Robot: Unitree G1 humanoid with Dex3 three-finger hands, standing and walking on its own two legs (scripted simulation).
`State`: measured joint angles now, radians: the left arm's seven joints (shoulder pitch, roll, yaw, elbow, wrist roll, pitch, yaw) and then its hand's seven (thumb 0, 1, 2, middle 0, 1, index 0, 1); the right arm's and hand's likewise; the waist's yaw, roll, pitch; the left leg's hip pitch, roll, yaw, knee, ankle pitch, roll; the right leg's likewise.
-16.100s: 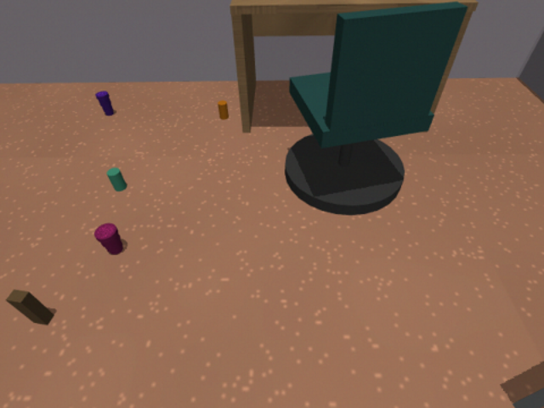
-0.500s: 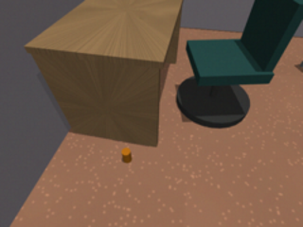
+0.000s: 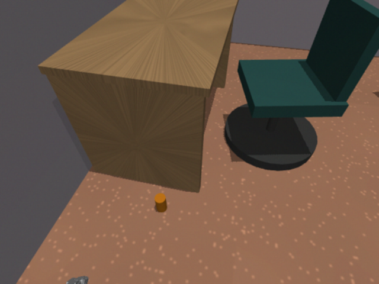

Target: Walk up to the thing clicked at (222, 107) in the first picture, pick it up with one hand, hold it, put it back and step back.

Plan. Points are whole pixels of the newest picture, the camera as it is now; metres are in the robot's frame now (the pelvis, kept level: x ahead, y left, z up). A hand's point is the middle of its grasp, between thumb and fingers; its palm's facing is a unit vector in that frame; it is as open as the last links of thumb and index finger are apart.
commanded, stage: walk up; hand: left
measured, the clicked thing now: (161, 203) +0.70 +0.21 -0.72
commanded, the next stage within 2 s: stand in 0.16 s
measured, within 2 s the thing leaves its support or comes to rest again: neither
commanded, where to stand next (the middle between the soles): +0.31 -0.02 m, yaw -2 degrees
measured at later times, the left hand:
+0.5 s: hand out of the picture +0.05 +0.25 -0.15, palm faces -0.01 -0.94 -0.34, open 7.4 cm
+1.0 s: hand out of the picture +0.06 +0.24 -0.15, palm faces -0.03 -0.94 -0.35, open 7.4 cm
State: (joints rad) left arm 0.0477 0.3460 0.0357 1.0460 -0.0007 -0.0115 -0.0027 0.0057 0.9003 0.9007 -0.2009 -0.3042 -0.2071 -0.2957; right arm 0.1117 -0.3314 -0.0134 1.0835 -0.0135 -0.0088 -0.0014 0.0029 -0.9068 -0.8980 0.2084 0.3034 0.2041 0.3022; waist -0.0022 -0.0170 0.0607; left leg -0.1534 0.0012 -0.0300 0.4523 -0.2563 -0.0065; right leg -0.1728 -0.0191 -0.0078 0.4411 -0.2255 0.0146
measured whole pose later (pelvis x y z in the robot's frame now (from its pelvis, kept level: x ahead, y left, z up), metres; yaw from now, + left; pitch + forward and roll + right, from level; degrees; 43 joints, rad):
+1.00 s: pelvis -0.01 -0.02 +0.01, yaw +0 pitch -2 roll +0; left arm 0.11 0.35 0.00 1.14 0.01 -0.01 -0.01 0.00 0.90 0.90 -0.20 -0.30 -0.21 -0.30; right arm 0.13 -0.36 0.00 1.14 -0.01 0.00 0.01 0.00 -0.91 -0.90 0.21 0.30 0.20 0.30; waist -0.01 0.01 0.06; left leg -0.11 0.02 -0.04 0.32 -0.17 -0.03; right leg -0.15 0.00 -0.02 0.34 -0.16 -0.01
